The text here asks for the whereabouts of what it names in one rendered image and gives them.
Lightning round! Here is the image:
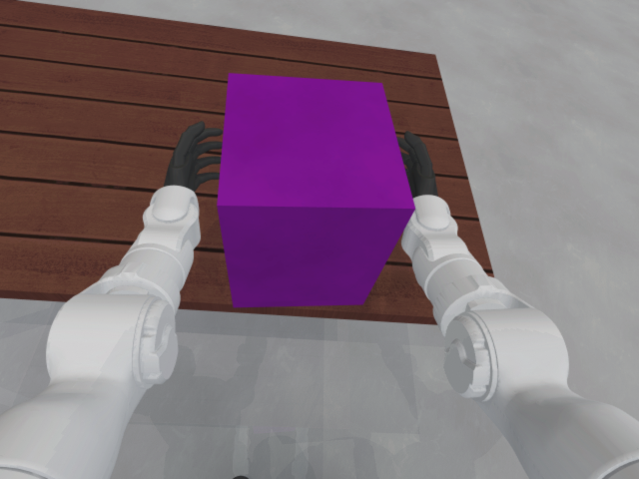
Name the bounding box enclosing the robot right upper arm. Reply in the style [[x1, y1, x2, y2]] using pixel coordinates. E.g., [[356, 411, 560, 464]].
[[443, 307, 639, 479]]

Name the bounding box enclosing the robot left hand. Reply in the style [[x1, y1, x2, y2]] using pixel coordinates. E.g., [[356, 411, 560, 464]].
[[164, 121, 223, 192]]

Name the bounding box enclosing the carton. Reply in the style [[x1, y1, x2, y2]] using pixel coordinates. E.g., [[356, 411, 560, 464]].
[[217, 73, 415, 307]]

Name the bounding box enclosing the right robot forearm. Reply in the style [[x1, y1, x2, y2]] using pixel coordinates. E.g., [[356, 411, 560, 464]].
[[401, 195, 569, 377]]

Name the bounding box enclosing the robot left upper arm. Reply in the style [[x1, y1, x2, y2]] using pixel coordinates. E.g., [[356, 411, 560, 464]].
[[0, 293, 178, 479]]

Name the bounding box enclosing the left robot forearm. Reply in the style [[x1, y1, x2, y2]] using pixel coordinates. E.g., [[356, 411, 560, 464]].
[[46, 186, 201, 378]]

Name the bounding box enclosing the robot right hand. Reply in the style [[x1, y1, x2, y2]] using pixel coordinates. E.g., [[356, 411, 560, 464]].
[[397, 131, 438, 198]]

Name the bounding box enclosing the table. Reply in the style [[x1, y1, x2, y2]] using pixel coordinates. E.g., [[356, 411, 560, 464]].
[[0, 0, 494, 325]]

